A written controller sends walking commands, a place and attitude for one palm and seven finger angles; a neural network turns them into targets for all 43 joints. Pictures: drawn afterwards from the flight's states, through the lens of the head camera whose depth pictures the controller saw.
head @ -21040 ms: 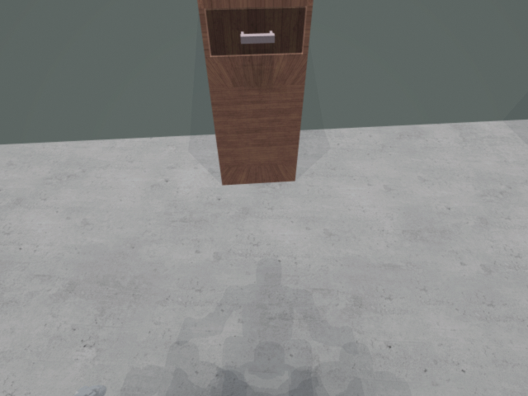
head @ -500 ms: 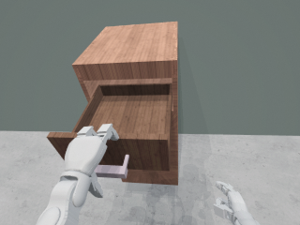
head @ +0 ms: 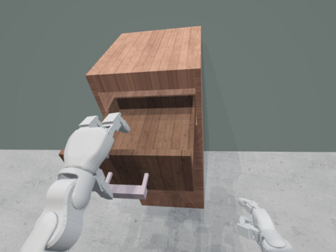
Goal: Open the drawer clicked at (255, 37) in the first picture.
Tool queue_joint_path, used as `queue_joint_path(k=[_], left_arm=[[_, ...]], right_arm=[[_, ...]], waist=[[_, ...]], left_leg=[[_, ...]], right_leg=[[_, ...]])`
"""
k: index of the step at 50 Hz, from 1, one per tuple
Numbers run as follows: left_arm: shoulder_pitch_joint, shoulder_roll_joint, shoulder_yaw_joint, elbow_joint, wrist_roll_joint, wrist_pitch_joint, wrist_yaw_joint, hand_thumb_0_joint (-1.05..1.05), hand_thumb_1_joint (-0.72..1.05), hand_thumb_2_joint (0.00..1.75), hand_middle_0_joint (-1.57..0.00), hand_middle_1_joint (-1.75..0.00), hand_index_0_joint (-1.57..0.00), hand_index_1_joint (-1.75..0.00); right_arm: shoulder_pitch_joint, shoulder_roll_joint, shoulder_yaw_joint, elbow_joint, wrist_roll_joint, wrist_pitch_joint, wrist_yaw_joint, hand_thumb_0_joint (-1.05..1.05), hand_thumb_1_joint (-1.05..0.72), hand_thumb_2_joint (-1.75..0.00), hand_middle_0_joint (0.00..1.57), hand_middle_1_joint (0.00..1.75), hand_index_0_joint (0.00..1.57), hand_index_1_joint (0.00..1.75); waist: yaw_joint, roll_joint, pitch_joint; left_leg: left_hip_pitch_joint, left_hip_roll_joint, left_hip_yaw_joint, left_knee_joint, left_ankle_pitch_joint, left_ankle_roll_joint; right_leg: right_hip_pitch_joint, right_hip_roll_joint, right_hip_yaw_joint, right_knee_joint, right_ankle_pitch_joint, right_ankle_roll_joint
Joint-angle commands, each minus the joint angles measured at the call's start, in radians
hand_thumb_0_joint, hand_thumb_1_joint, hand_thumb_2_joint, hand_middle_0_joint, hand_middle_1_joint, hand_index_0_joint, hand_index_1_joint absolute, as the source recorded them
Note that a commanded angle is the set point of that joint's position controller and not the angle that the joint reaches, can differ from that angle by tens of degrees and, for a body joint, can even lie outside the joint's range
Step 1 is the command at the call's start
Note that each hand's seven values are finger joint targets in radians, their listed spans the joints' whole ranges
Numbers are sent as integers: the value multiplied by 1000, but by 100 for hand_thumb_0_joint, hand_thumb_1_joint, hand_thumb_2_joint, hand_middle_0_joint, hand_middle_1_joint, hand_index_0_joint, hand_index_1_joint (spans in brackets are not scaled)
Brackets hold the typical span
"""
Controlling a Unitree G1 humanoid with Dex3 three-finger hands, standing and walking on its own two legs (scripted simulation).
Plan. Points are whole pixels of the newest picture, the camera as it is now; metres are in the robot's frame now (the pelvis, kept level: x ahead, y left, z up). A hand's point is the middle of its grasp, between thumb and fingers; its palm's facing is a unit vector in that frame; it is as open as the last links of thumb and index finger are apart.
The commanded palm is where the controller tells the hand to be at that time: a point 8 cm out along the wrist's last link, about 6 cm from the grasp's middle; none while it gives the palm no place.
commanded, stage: draw the hand back to the body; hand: left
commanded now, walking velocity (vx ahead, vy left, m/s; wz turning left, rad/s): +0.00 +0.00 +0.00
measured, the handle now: (125, 183) +0.28 +0.18 +0.02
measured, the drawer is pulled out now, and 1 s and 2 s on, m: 0.30 0.30 0.30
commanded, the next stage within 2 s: step back with the hand held close in 1.68 s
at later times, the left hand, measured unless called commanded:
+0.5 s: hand (90, 166) +0.23 +0.21 +0.15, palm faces +0.15 -0.13 -0.98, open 13.9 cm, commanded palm +0.19 +0.21 +0.21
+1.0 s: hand (76, 156) +0.22 +0.21 +0.20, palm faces +0.36 -0.88 -0.31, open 12.8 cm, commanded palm +0.17 +0.25 +0.21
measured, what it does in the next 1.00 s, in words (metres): stands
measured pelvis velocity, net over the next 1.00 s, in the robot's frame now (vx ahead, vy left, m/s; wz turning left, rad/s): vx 0.02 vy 0.00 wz -0.01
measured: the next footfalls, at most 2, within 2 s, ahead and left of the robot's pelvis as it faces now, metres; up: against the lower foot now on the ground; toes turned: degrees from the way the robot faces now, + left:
none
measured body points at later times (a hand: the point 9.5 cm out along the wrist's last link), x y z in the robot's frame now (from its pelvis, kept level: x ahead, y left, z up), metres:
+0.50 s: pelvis +0.00 +0.00 +0.00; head -0.02 -0.06 +0.44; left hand +0.22 +0.21 +0.20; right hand +0.25 -0.18 -0.09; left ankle +0.04 +0.13 -0.74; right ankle -0.02 -0.10 -0.74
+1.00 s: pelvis +0.02 +0.00 +0.00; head +0.01 -0.01 +0.45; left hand +0.19 +0.25 +0.22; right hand +0.21 -0.21 -0.08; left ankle +0.04 +0.13 -0.74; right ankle -0.02 -0.10 -0.74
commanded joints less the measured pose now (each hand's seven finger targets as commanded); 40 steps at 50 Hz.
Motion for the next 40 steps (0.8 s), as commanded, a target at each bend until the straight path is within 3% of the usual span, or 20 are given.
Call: queue_joint_path(k=[1,4,5,8,9,10,13,14,16,18,19,20,26,28,34,35,36,37,38,40], left_arm=[[-236,135,114,-138,22,2,21,0,-50,30,-30,-120,-30,-120],[-288,155,122,-169,43,-1,22,0,-50,30,-30,-120,-30,-120],[-267,175,147,-142,35,-3,24,0,-50,30,-30,-120,-30,-120],[-259,215,202,-187,5,-18,29,0,-50,30,-30,-120,-30,-120],[-265,175,161,-178,19,-22,25,0,-50,30,-30,-120,-30,-120],[-220,182,178,-144,13,-24,27,0,-50,30,-30,-120,-30,-120],[-180,223,232,-210,-12,-31,28,0,-50,30,-30,-120,-30,-120],[-182,188,192,-225,5,-36,25,0,-50,30,-30,-120,-30,-120],[-105,179,195,-197,-5,-33,22,0,-50,30,-30,-120,-30,-120],[-133,233,247,-231,-21,-37,26,0,-50,30,-30,-120,-30,-120],[-144,212,218,-236,-2,-40,24,0,-50,30,-30,-120,-30,-120],[-116,208,216,-203,-2,-41,25,0,-50,30,-30,-120,-30,-120],[-53,243,268,-234,-16,-76,26,0,-50,30,-30,-120,-30,-120],[-26,285,330,-270,-45,-80,31,0,-50,30,-30,-120,-30,-120],[40,279,337,-302,-48,-91,28,0,-50,30,-30,-120,-30,-120],[-2,-101,325,-417,-797,-249,53,0,-47,32,-30,-118,-30,-118],[154,31,414,-296,-821,-309,84,0,-43,33,-29,-115,-29,-115],[222,51,488,-329,-901,-342,98,0,-40,34,-29,-113,-29,-113],[208,89,527,-366,-930,-374,112,0,-36,36,-29,-111,-29,-111],[156,73,528,-423,-935,-432,134,0,-29,39,-29,-107,-29,-107]], right_arm=[[-239,-59,-17,-189,0,-48,-3,0,-90,-90,20,30,20,30],[-254,-52,-10,-199,-3,-56,-4,0,-90,-90,20,30,20,30],[-241,-55,-17,-183,-3,-47,-10,0,-90,-90,20,30,20,30],[-247,-63,-17,-198,1,-50,-13,0,-90,-90,20,30,20,30],[-245,-51,-12,-200,-3,-59,-9,0,-90,-90,20,30,20,30],[-229,-55,-21,-183,-3,-53,-13,0,-90,-90,20,30,20,30],[-238,-67,-23,-203,2,-58,-11,0,-90,-90,20,30,20,30],[-238,-60,-18,-207,-4,-64,-7,0,-90,-90,20,30,20,30],[-224,-67,-23,-203,-3,-56,-9,0,-90,-90,20,30,20,30],[-233,-73,-24,-204,2,-57,-15,0,-90,-90,20,30,20,30],[-233,-65,-18,-212,-3,-65,-14,0,-90,-90,20,30,20,30],[-222,-67,-26,-195,-4,-59,-20,0,-90,-90,20,30,20,30],[-206,-75,-28,-203,-11,-75,-34,0,-90,-90,20,30,20,30],[-218,-81,-27,-213,-3,-79,-35,0,-90,-90,20,30,20,30],[-203,-82,-21,-218,-9,-81,-35,0,-90,-90,20,30,20,30],[-103,-6,-28,-310,-12,-153,-61,0,-90,-90,20,30,20,30],[-87,-46,-26,-269,-30,-194,-80,0,-90,-90,20,30,20,30],[-66,-57,-28,-259,-37,-203,-102,0,-90,-90,20,30,20,30],[-55,-65,-27,-242,-38,-221,-113,0,-90,-90,20,30,20,30],[-27,-47,-28,-230,-49,-260,-129,0,-90,-90,20,30,20,30]], waist=[[1,-163,-116],[13,-132,-178],[-2,-133,-145],[6,-98,-161],[15,-112,-182],[1,-131,-135],[9,-118,-149],[16,-110,-182],[8,-139,-126],[0,-104,-121],[12,-121,-153],[-6,-119,-113],[9,-128,-131],[7,-93,-145],[6,-105,-137],[-98,-274,-16],[-80,-296,-13],[-60,-295,-18],[-61,-245,-32],[-58,-131,-70]], left_leg=[[94,-34,4,-35,110,30],[97,-37,5,-21,130,32],[98,-35,1,-29,123,30],[93,-32,-1,-27,117,27],[97,-40,2,-18,136,31],[95,-36,-3,-24,141,29],[90,-32,-3,-18,139,28],[98,-40,3,-10,162,31],[90,-37,1,-18,148,31],[83,-30,-3,-16,115,28],[88,-39,-1,-7,131,32],[93,-36,-3,-13,125,30],[99,-41,-7,-1,139,34],[95,-33,-11,6,140,30],[81,-35,-9,14,142,27],[173,-1,6,38,49,64],[169,11,4,30,-4,59],[149,8,6,13,-4,52],[151,9,2,4,-16,42],[171,9,11,6,16,36]], right_leg=[[-74,3,37,-111,108,15],[-45,2,40,-88,121,9],[-59,5,46,-102,119,9],[-44,7,47,-91,123,6],[-43,4,39,-85,129,8],[-64,9,40,-97,140,7],[-49,8,43,-85,155,6],[-42,4,35,-77,169,8],[-67,5,29,-90,159,13],[-73,8,39,-90,126,8],[-65,3,34,-85,127,10],[-90,7,36,-99,120,11],[-79,1,32,-94,154,15],[-69,6,38,-83,170,9],[-84,0,21,-76,164,15],[-174,21,0,-123,156,11],[-178,16,4,-124,112,11],[-158,4,3,-149,96,19],[-142,0,14,-151,76,19],[-127,-18,17,-150,99,15]])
